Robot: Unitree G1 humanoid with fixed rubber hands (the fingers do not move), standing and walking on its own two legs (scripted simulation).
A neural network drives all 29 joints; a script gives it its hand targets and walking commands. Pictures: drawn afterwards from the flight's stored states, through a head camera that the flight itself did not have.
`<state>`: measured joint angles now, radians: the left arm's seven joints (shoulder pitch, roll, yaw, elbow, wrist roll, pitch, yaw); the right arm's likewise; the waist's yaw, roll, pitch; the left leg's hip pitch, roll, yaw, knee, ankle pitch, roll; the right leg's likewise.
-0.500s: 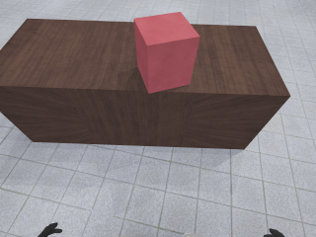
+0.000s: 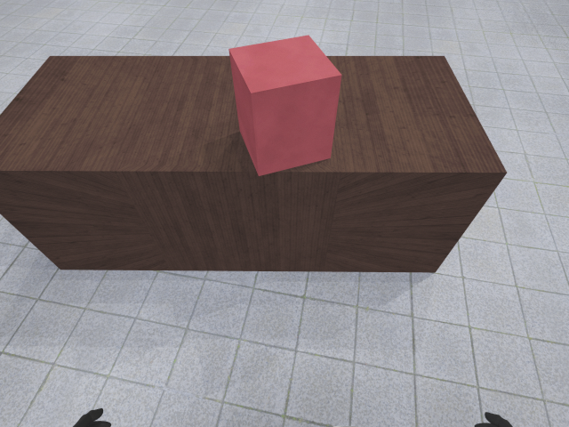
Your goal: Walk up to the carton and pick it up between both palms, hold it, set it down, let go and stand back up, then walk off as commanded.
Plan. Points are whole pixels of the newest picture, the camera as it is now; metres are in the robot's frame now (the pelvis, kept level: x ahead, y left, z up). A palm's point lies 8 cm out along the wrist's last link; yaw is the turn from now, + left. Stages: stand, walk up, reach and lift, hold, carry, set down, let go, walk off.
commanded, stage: stand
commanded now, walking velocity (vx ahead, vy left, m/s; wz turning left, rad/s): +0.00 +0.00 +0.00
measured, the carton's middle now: (283, 107) +0.86 +0.01 -0.07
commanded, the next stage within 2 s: none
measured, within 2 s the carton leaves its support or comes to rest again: neither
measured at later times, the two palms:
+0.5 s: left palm out of the picture +0.10 +0.32 -0.10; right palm out of the picture +0.09 -0.31 -0.10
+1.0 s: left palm out of the picture +0.09 +0.32 -0.10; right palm out of the picture +0.09 -0.31 -0.10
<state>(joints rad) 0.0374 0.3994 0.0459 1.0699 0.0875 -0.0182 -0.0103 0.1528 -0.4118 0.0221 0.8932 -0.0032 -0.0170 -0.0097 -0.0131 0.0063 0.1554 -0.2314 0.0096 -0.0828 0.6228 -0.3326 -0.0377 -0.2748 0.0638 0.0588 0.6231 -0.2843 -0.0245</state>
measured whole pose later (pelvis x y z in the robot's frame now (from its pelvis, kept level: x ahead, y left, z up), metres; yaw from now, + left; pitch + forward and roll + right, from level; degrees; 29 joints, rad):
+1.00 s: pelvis -0.01 +0.00 +0.00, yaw +0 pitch -3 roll +0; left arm 0.04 0.40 0.04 1.09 0.09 -0.02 -0.02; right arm 0.15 -0.41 0.02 0.89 0.00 -0.02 -0.01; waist 0.00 0.01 0.12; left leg -0.23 0.01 -0.08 0.58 -0.29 -0.04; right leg -0.27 0.06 0.06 0.58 -0.24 -0.03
